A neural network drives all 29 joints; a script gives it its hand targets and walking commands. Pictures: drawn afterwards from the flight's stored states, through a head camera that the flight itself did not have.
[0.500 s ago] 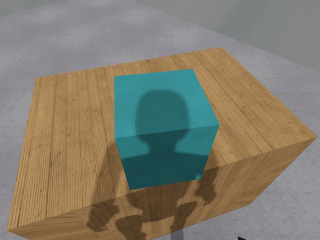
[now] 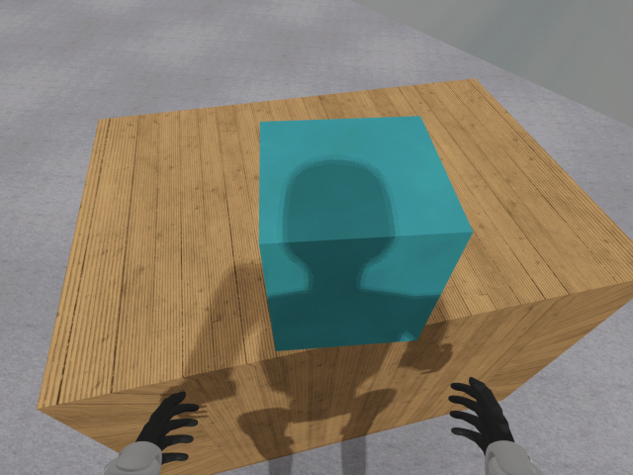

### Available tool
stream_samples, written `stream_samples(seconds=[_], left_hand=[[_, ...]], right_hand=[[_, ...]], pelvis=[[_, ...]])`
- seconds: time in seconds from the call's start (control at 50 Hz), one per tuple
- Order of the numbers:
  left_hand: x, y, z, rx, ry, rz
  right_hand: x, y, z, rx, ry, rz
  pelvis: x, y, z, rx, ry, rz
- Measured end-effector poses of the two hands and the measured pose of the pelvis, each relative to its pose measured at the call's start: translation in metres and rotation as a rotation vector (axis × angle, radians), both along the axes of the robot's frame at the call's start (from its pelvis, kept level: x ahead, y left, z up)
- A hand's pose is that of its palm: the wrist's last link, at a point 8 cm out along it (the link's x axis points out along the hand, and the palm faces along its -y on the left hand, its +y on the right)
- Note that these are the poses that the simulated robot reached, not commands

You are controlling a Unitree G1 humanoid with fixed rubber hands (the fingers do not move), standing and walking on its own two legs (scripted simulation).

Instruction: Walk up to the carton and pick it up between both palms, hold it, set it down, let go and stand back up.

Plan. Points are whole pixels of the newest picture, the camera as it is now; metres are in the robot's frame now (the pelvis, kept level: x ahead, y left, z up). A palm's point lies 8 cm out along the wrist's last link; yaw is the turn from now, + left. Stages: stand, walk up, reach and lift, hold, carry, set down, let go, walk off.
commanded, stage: reach and lift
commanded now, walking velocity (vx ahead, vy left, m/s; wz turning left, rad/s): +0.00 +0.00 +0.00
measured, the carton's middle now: (344, 239) +0.41 -0.02 +0.06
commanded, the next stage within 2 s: none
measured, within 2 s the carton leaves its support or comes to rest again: neither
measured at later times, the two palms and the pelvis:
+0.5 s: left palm (141, 448) +0.17 +0.22 -0.04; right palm (514, 453) +0.16 -0.22 -0.03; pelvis +0.01 +0.01 +0.01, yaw -1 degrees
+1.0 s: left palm (129, 449) +0.16 +0.22 -0.01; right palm (510, 401) +0.21 -0.21 +0.02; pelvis +0.04 +0.00 +0.02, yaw +0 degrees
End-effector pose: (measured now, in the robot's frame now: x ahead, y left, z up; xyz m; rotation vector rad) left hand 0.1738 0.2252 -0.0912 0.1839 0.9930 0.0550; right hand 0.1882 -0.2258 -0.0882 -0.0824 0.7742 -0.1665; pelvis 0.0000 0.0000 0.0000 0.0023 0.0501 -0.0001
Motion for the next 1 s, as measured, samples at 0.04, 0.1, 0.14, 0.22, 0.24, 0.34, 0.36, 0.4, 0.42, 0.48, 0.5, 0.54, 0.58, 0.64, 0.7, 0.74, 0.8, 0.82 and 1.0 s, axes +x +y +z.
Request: stream_samples(seconds=[0.04, 0.1, 0.14, 0.22, 0.24, 0.34, 0.36, 0.4, 0.42, 0.48, 0.5, 0.54, 0.58, 0.64, 0.7, 0.74, 0.8, 0.82, 1.0], left_hand=[[-0.005, 0.0, 0.012, -0.005, -0.048, -0.022], [-0.01, 0.001, 0.028, -0.01, -0.138, -0.02], [-0.015, 0.002, 0.031, -0.015, -0.164, -0.008], [-0.02, 0.0, 0.029, -0.025, -0.168, 0.0], [-0.019, -0.001, 0.029, -0.026, -0.171, 0.001], [-0.006, -0.009, 0.04, -0.021, -0.235, 0.006], [-0.003, -0.01, 0.043, -0.022, -0.248, 0.009], [-0.003, -0.01, 0.045, -0.021, -0.244, 0.017], [-0.004, -0.011, 0.045, -0.023, -0.245, 0.022], [-0.006, -0.009, 0.05, -0.029, -0.265, 0.042], [-0.007, -0.008, 0.052, -0.031, -0.276, 0.049], [-0.007, -0.006, 0.054, -0.034, -0.288, 0.056], [-0.008, -0.006, 0.056, -0.038, -0.297, 0.062], [-0.008, -0.006, 0.058, -0.045, -0.307, 0.067], [-0.009, -0.006, 0.061, -0.047, -0.319, 0.068], [-0.009, -0.006, 0.064, -0.049, -0.33, 0.069], [-0.011, -0.006, 0.068, -0.055, -0.352, 0.077], [-0.011, -0.006, 0.069, -0.058, -0.358, 0.081], [-0.012, -0.005, 0.078, -0.076, -0.438, 0.103]], right_hand=[[0.001, 0.008, 0.01, 0.015, -0.039, -0.009], [-0.009, 0.015, 0.019, 0.017, -0.057, 0.007], [-0.02, 0.016, 0.021, 0.009, -0.048, 0.018], [-0.04, 0.011, 0.025, -0.008, -0.027, 0.006], [-0.043, 0.008, 0.026, -0.009, -0.025, 0.0], [-0.043, -0.001, 0.034, -0.005, -0.059, -0.006], [-0.041, -0.002, 0.036, -0.004, -0.072, -0.001], [-0.036, -0.002, 0.041, -0.002, -0.099, 0.012], [-0.034, -0.001, 0.044, -0.002, -0.112, 0.019], [-0.027, 0.003, 0.052, -0.004, -0.143, 0.04], [-0.024, 0.004, 0.054, -0.004, -0.151, 0.046], [-0.02, 0.007, 0.057, 0.0, -0.162, 0.055], [-0.015, 0.009, 0.061, 0.004, -0.176, 0.058], [-0.009, 0.009, 0.069, 0.005, -0.207, 0.055], [-0.003, 0.008, 0.077, 0.007, -0.242, 0.05], [-0.001, 0.008, 0.082, 0.01, -0.261, 0.053], [0.002, 0.01, 0.086, 0.02, -0.279, 0.068], [0.003, 0.011, 0.088, 0.025, -0.287, 0.073], [0.019, 0.017, 0.106, 0.048, -0.387, 0.095]], pelvis=[[0.002, 0.003, 0.006, -0.008, -0.03, 0.0], [0.006, 0.005, 0.012, -0.013, -0.062, 0.0], [0.007, 0.006, 0.013, -0.013, -0.08, 0.0], [0.006, 0.007, 0.014, -0.01, -0.1, 0.0], [0.005, 0.007, 0.014, -0.009, -0.102, -0.001], [0.001, 0.01, 0.012, -0.005, -0.1, -0.012], [0.0, 0.01, 0.012, -0.005, -0.098, -0.014], [0.001, 0.011, 0.013, -0.005, -0.096, -0.017], [0.002, 0.011, 0.013, -0.005, -0.095, -0.019], [0.006, 0.01, 0.014, -0.004, -0.093, -0.019], [0.008, 0.01, 0.015, -0.004, -0.093, -0.018], [0.012, 0.008, 0.016, -0.004, -0.092, -0.016], [0.015, 0.007, 0.016, -0.004, -0.089, -0.014], [0.021, 0.006, 0.017, -0.005, -0.082, -0.011], [0.027, 0.005, 0.017, -0.006, -0.075, -0.012], [0.031, 0.004, 0.018, -0.007, -0.072, -0.013], [0.035, 0.003, 0.018, -0.007, -0.067, -0.011], [0.036, 0.003, 0.018, -0.007, -0.065, -0.011], [0.037, -0.003, 0.018, -0.007, -0.052, -0.001]])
